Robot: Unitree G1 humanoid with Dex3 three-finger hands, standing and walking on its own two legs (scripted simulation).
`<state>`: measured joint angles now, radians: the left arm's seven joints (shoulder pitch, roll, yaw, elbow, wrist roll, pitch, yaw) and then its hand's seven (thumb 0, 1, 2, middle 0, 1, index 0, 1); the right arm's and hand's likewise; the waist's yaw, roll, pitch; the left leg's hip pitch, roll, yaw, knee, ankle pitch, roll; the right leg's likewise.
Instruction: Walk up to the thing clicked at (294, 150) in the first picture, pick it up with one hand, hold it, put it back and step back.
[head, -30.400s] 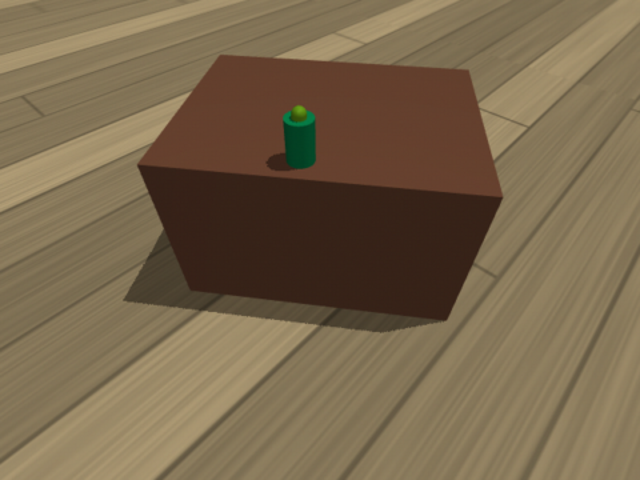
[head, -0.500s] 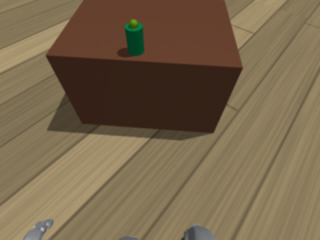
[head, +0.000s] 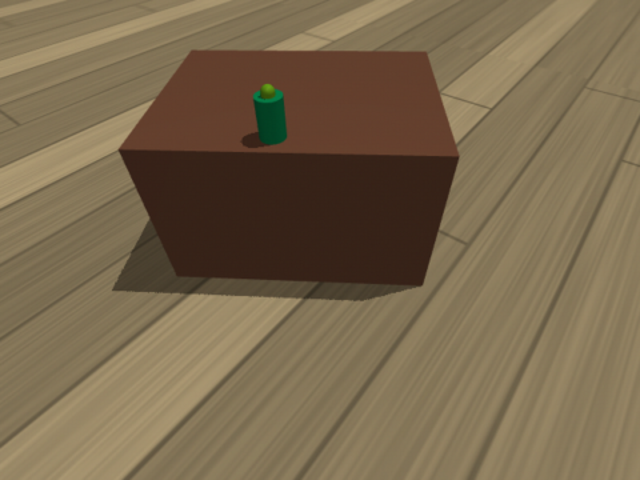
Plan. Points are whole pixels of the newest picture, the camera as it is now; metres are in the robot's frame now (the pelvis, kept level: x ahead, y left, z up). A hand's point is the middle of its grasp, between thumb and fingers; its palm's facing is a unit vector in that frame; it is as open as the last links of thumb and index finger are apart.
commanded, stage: step back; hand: left
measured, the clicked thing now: (270, 112) +1.07 +0.20 -0.08
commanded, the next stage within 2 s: stand in 0.70 s
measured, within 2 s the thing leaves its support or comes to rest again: neither
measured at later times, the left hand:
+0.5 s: hand out of the picture +0.12 +0.28 -0.15, palm faces +0.05 -0.93 -0.37, open 7.4 cm
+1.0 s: hand out of the picture +0.15 +0.26 -0.14, palm faces +0.00 -0.94 -0.34, open 7.4 cm
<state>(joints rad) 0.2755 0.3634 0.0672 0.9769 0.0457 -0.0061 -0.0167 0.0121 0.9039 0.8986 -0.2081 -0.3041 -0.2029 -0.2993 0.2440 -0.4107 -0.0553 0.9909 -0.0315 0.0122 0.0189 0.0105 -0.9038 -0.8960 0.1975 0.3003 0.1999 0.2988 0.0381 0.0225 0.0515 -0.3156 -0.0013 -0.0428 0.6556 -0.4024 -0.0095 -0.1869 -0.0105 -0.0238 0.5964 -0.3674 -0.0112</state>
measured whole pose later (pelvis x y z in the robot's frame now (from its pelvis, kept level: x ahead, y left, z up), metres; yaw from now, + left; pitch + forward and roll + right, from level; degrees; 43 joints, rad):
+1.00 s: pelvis +0.06 +0.01 +0.02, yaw +0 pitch -3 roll +0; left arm 0.08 0.35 0.00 1.11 0.00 -0.02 0.00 0.01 0.91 0.90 -0.21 -0.30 -0.20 -0.30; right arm 0.03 -0.34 -0.01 1.10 -0.01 -0.02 0.01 0.01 -0.90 -0.90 0.20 0.30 0.20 0.30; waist 0.01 0.00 0.08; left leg -0.15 0.02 0.04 0.39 -0.18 0.00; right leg -0.04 -0.02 -0.01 0.36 -0.26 0.02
